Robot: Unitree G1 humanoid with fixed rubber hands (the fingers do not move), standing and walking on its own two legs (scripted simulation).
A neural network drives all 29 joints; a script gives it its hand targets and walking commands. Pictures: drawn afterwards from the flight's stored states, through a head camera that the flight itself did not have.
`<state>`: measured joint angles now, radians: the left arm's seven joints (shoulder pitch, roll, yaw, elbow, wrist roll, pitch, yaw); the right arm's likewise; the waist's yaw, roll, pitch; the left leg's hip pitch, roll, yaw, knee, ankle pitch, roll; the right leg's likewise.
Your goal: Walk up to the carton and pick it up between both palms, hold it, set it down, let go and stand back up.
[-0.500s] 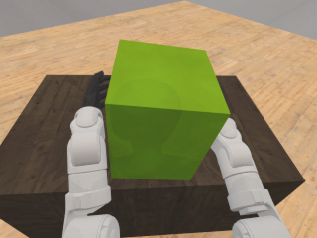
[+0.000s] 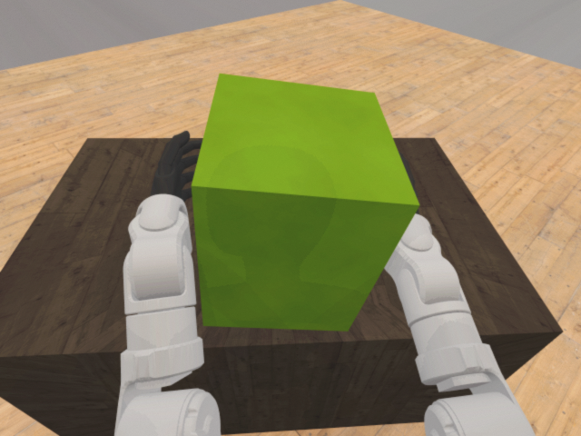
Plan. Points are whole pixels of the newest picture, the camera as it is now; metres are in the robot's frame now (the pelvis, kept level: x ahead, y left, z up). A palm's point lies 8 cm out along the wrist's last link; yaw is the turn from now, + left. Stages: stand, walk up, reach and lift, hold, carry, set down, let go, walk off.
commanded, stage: hold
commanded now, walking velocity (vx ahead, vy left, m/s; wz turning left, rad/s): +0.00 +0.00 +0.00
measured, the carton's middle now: (287, 210) +0.37 +0.00 +0.16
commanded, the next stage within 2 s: none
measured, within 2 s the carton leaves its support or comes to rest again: neither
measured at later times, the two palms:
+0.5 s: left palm (166, 194) +0.36 +0.15 +0.19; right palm (397, 205) +0.36 -0.14 +0.17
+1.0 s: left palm (171, 194) +0.36 +0.15 +0.19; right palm (400, 206) +0.36 -0.15 +0.17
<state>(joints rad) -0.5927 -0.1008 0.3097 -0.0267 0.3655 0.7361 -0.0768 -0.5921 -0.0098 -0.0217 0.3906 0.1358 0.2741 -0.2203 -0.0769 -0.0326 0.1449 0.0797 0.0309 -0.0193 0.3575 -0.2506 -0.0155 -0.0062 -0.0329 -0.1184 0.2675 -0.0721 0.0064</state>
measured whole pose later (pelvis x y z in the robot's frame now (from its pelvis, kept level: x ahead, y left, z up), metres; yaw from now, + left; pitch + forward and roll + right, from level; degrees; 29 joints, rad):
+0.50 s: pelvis +0.00 +0.00 +0.00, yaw +0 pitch -10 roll -1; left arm -0.59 -0.09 0.30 -0.05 0.36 0.74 -0.08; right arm -0.59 0.00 -0.02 0.38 0.13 0.27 -0.22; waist -0.08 -0.04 0.14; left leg 0.07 0.03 -0.02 0.37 -0.26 -0.02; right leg -0.01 -0.03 -0.12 0.27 -0.07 0.01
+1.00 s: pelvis +0.00 +0.00 +0.00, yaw +0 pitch -11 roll -1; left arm -0.59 -0.10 0.30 -0.05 0.36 0.74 -0.07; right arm -0.60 -0.01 -0.02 0.38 0.14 0.27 -0.22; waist -0.08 -0.04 0.15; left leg 0.08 0.03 -0.02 0.36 -0.25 -0.02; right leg -0.01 -0.03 -0.12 0.27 -0.07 0.01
